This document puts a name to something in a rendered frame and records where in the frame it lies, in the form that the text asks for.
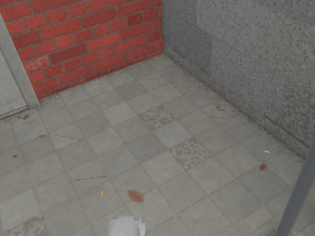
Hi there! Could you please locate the robot left thigh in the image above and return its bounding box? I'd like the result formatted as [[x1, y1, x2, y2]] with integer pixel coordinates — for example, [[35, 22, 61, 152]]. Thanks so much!
[[106, 215, 146, 236]]

